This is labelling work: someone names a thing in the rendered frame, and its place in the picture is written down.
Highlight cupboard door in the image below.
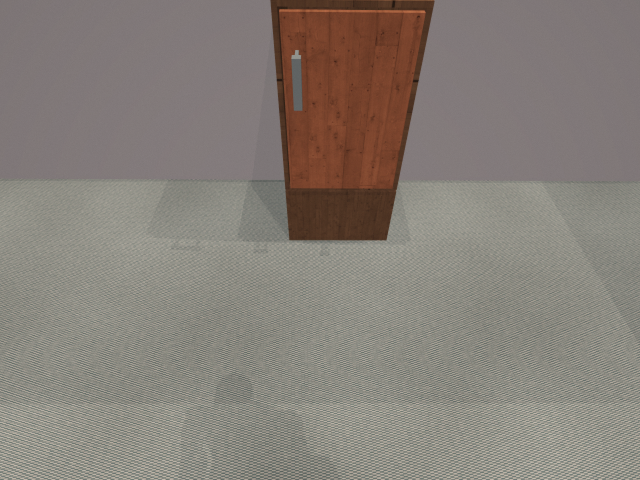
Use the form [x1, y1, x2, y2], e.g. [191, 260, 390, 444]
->
[279, 9, 426, 189]

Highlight handle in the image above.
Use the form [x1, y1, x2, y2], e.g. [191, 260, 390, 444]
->
[291, 50, 303, 111]

